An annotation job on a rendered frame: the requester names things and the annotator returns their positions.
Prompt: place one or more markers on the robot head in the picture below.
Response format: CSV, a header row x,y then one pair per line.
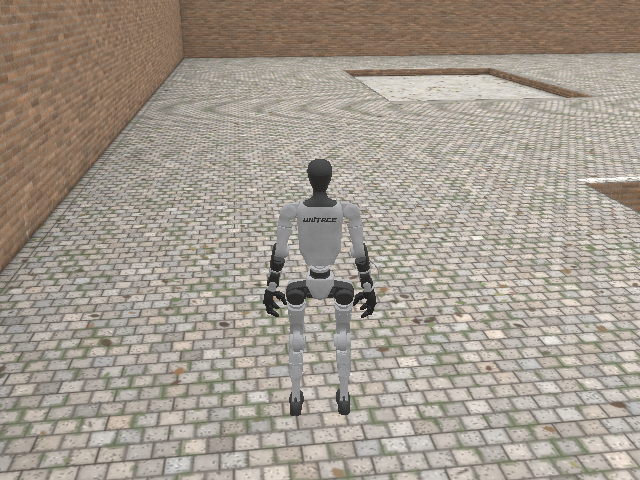
x,y
319,174

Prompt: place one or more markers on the robot right upper arm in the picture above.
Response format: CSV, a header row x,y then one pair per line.
x,y
351,212

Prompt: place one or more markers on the right robot hand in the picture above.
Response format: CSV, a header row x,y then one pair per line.
x,y
370,303

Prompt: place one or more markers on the robot left upper arm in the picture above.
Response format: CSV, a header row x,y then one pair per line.
x,y
287,213

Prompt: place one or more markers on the left robot hand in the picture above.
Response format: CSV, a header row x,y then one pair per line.
x,y
269,302

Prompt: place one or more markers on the robot left shin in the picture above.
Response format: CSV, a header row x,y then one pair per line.
x,y
295,369

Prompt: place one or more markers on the robot right forearm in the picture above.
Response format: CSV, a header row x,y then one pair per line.
x,y
364,271

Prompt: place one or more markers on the robot left forearm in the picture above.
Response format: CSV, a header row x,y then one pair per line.
x,y
275,271

